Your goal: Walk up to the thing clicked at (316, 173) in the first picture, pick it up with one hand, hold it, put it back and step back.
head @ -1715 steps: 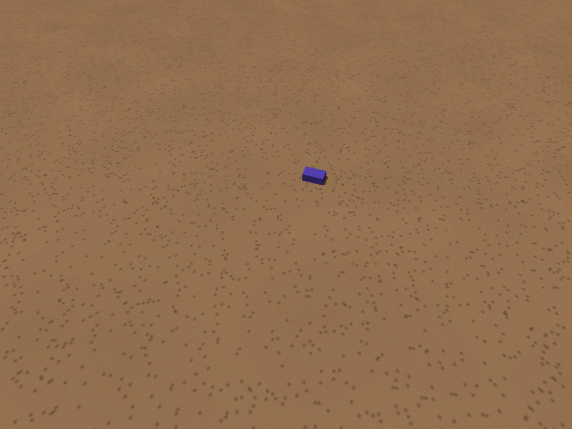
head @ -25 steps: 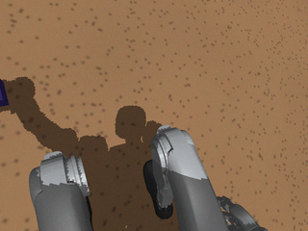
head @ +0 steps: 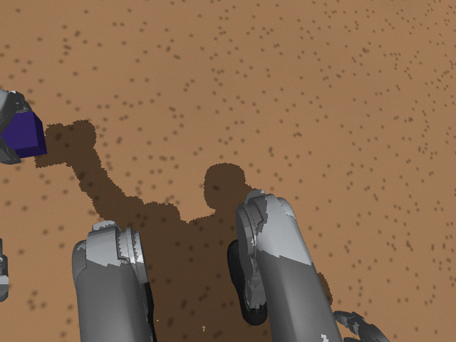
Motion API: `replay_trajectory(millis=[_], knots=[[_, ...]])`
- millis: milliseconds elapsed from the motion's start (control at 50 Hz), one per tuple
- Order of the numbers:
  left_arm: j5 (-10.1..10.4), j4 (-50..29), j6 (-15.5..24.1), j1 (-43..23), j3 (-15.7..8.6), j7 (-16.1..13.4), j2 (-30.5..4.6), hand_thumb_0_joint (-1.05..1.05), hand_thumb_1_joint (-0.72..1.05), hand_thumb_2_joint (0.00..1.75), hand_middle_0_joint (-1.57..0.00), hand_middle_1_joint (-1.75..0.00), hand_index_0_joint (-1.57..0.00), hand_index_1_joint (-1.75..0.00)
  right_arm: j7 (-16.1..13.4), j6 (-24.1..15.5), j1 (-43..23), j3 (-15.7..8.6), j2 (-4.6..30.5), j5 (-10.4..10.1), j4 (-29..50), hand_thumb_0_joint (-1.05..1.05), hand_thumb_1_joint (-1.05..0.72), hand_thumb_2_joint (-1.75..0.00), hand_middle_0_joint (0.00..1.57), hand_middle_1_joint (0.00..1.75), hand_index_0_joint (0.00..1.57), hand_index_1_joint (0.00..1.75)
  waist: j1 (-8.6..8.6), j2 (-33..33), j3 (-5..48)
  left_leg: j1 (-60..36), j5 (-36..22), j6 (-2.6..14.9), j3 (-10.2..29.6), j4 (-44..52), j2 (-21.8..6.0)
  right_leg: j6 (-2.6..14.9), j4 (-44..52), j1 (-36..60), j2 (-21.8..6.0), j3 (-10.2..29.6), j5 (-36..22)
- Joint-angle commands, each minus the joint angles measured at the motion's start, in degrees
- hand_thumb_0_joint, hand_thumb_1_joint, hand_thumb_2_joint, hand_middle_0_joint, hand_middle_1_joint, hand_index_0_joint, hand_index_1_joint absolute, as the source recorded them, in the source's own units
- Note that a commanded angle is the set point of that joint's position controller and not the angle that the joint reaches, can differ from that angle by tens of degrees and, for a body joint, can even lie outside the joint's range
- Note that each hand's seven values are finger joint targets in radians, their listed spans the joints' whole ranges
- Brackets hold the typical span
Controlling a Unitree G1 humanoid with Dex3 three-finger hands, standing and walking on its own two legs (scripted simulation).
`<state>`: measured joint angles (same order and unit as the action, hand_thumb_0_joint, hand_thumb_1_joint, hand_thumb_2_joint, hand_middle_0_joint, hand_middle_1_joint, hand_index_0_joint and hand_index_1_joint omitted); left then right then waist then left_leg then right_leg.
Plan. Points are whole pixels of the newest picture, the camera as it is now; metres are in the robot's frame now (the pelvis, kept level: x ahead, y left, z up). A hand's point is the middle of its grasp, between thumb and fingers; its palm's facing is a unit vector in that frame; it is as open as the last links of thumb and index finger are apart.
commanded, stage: lift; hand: left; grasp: from above
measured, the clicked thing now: (3, 138) +0.49 +0.33 -0.18
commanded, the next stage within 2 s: hold in 1.48 s
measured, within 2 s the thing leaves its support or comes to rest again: neither
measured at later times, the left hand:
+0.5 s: hand out of the picture +0.40 +0.31 +0.02, palm faces -0.45 -0.11 -0.89, open 9.3 cm
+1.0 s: hand out of the picture +0.34 +0.27 +0.22, palm faces -0.45 -0.14 -0.88, open 9.3 cm
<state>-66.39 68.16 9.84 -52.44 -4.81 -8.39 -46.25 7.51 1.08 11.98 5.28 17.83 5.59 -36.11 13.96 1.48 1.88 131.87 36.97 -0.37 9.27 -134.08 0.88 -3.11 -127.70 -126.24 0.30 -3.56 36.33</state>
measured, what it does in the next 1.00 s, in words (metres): rises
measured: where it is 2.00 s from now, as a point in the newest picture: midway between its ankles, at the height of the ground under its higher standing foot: (198, 314)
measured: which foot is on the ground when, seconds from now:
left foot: down 0.00-1.00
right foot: down 0.00-1.00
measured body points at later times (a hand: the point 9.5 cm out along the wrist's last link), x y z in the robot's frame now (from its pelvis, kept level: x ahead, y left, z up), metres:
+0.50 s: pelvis +0.00 +0.00 +0.11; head +0.18 +0.05 +0.52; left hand +0.42 +0.31 +0.07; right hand +0.13 -0.26 -0.01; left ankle +0.08 +0.12 -0.32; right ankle +0.12 -0.14 -0.32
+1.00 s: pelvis +0.03 -0.01 +0.29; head +0.11 +0.00 +0.73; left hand +0.36 +0.27 +0.27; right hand +0.16 -0.27 +0.17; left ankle +0.08 +0.12 -0.32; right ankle +0.11 -0.14 -0.32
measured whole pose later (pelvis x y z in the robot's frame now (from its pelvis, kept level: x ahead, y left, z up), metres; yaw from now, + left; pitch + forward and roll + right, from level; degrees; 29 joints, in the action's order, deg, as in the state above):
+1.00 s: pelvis +0.03 -0.01 +0.29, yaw +7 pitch +19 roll -2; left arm -55.5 39.6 2.5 -17.7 5.6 -2.0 -27.9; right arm -3.3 0.0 12.3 -1.5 14.1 -2.2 -39.2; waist 4.4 2.6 8.8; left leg 66.9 29.4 -1.2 2.6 -77.4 -2.2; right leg -1.3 -75.2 -65.7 0.0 -0.4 28.4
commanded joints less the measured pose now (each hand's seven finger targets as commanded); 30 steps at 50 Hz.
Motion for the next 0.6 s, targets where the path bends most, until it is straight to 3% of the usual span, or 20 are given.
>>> replay_trajectory(millis=[0, 40, 140, 300, 340, 400, 500, 520, 580], knots=[[2.69, -15.35, -0.52, -17.17, -2.87, -0.57, -16.53, 0.00, 0.76, 0.51, -1.09, -0.51, -1.12, -0.47, -1.46, 0.64, 10.55, -6.45, 14.26, -1.08, 1.91, 0.00, -0.91, -0.90, 0.20, 0.30, 0.20, 0.30, -1.48, 18.58, 45.90, -34.46, -8.55, 1.79, -6.38, 17.59, 0.26, 5.51, 14.73, 22.57, 1.42, -4.18, -10.01], [2.49, -16.62, -0.58, -14.79, -3.06, 0.13, -16.41, 0.00, 0.76, 0.50, -1.08, -0.50, -1.12, -0.46, -1.86, 1.06, 10.36, -7.16, 13.85, -1.57, 2.02, 0.00, -0.91, -0.90, 0.20, 0.30, 0.20, 0.30, -2.37, 17.48, 45.44, -35.06, -8.28, 1.93, -6.67, 18.72, 0.31, 5.61, 15.80, 22.67, 1.36, -3.59, -9.57], [4.33, -21.94, -0.81, -12.16, -2.50, 1.51, -13.62, 0.00, 0.73, 0.51, -1.05, -0.52, -1.08, -0.48, -2.54, 1.74, 10.17, -8.20, 12.78, -2.79, 2.26, 0.00, -0.91, -0.90, 0.20, 0.30, 0.20, 0.30, -3.59, 17.39, 47.24, -39.77, -9.59, 1.96, -5.93, 23.13, 0.13, 5.44, 17.71, 24.36, 0.98, -3.02, -11.17], [7.50, -27.42, -2.19, -5.37, 0.34, 4.24, -7.45, 0.00, 0.72, 0.51, -1.03, -0.53, -1.07, -0.49, -4.09, 1.94, 7.77, -9.03, 11.47, -4.34, 3.88, 0.00, -0.90, -0.90, 0.20, 0.30, 0.20, 0.30, -4.84, 15.22, 43.37, -44.36, -2.48, 2.12, -3.19, 33.11, -0.67, 4.95, 22.88, 27.73, 1.15, -3.01, -7.49], [8.09, -29.62, -2.72, -2.46, -0.19, 4.85, -7.88, 0.00, 0.73, 0.49, -1.03, -0.54, -1.07, -0.50, -4.53, 1.98, 7.26, -9.18, 11.01, -4.87, 4.43, 0.00, -0.90, -0.90, 0.20, 0.30, 0.20, 0.30, -5.88, 14.18, 44.17, -46.37, -2.39, 2.23, -3.35, 35.37, -0.91, 4.61, 24.81, 30.86, 1.24, -2.71, -7.85], [9.61, -34.01, -3.29, -1.00, -0.21, 5.45, -7.17, 0.00, 0.75, 0.50, -1.05, -0.51, -1.08, -0.48, -5.38, 1.81, 5.59, -9.25, 10.29, -5.24, 4.94, 0.00, -0.90, -0.90, 0.20, 0.30, 0.20, 0.30, -5.92, 12.68, 42.73, -48.14, -0.56, 2.36, -3.63, 38.34, -1.00, 4.34, 28.21, 34.13, 1.19, -2.18, -6.70], [10.34, -39.93, -4.03, 2.25, -0.12, 5.14, -5.78, 0.00, 0.73, 0.48, -1.04, -0.49, -1.08, -0.46, -7.18, 1.48, 4.11, -9.72, 8.86, -5.96, 5.19, 0.00, -0.89, -0.90, 0.20, 0.30, 0.20, 0.30, -7.00, 12.16, 43.11, -55.45, -0.47, 2.08, -4.53, 44.23, -1.40, 3.97, 34.62, 40.75, 1.26, -1.30, -6.60], [10.50, -40.57, -4.28, 3.31, -1.12, 4.88, -6.93, 0.00, 0.73, 0.49, -1.04, -0.48, -1.07, -0.45, -7.53, 1.41, 3.70, -9.55, 8.83, -6.15, 5.17, 0.00, -0.89, -0.90, 0.20, 0.30, 0.20, 0.30, -7.52, 11.26, 43.40, -56.82, -0.86, 2.07, -4.48, 45.34, -1.35, 3.93, 35.76, 42.63, 1.27, -1.15, -6.68], [10.40, -42.21, -5.32, 5.82, 0.27, 4.85, -4.39, 0.00, 0.73, 0.49, -1.04, -0.49, -1.07, -0.45, -8.40, 1.24, 3.08, -9.62, 8.05, -6.60, 4.70, 0.00, -0.89, -0.90, 0.20, 0.30, 0.20, 0.30, -7.76, 11.51, 42.64, -61.53, -2.85, 1.82, -4.85, 49.45, -1.40, 3.87, 39.51, 46.99, 1.20, -0.61, -8.09]])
